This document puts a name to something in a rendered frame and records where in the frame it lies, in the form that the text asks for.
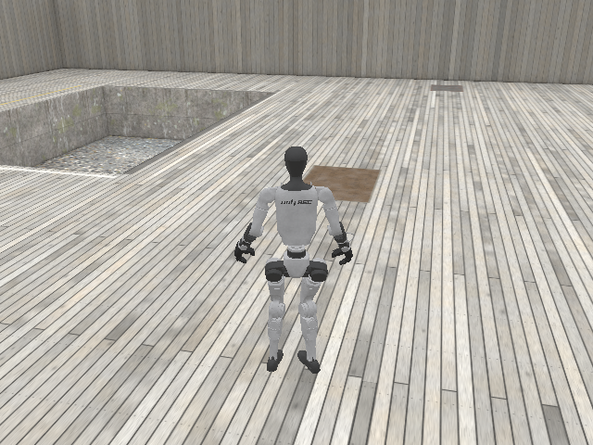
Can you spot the robot torso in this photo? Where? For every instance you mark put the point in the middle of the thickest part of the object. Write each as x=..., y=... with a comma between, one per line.
x=296, y=215

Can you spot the robot right upper arm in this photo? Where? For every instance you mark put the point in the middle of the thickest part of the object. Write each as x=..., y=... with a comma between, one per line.
x=325, y=196

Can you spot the robot left forearm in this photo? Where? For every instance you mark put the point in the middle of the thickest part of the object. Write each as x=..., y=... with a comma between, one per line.
x=246, y=239

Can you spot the robot right shin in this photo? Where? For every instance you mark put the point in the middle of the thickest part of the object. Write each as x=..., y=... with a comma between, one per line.
x=309, y=328

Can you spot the robot left upper arm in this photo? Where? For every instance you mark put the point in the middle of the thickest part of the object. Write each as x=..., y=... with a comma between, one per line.
x=267, y=195

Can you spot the robot right forearm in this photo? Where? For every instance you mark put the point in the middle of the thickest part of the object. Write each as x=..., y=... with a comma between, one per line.
x=341, y=240

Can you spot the right robot hand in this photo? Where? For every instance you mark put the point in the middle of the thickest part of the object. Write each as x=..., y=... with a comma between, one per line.
x=348, y=254

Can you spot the left robot hand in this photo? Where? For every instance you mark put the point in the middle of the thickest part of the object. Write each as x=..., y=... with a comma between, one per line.
x=238, y=253

